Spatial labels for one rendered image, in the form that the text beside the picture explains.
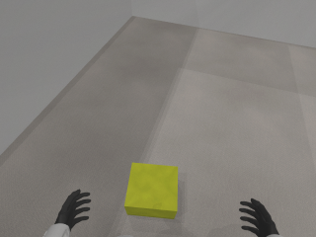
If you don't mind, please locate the robot left hand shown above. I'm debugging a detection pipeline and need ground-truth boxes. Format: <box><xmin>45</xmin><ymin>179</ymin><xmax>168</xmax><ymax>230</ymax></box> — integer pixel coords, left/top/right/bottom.
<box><xmin>54</xmin><ymin>189</ymin><xmax>91</xmax><ymax>232</ymax></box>

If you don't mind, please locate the robot right hand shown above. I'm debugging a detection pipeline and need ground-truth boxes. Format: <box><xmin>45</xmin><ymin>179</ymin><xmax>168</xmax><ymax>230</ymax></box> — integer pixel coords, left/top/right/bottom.
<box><xmin>239</xmin><ymin>198</ymin><xmax>279</xmax><ymax>237</ymax></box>

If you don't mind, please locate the carton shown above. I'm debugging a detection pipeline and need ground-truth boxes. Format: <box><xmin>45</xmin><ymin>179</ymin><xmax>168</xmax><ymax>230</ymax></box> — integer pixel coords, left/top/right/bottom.
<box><xmin>124</xmin><ymin>162</ymin><xmax>178</xmax><ymax>219</ymax></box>

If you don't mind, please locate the left robot forearm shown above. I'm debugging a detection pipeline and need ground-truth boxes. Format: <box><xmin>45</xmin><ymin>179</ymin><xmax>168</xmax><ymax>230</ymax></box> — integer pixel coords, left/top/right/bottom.
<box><xmin>42</xmin><ymin>223</ymin><xmax>71</xmax><ymax>237</ymax></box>

